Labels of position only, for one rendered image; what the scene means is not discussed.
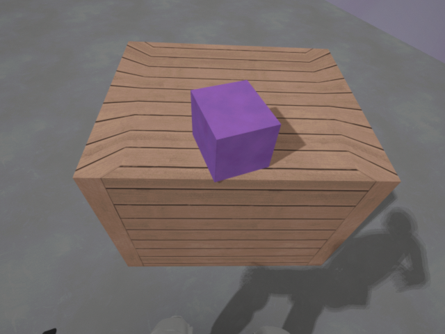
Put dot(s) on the robot left thigh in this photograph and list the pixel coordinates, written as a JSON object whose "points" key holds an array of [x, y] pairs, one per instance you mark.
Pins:
{"points": [[172, 326]]}

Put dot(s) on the pedestal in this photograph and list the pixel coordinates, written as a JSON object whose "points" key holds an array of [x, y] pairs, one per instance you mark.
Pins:
{"points": [[146, 180]]}

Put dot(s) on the carton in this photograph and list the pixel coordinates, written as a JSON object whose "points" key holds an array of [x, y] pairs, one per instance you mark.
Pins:
{"points": [[234, 129]]}

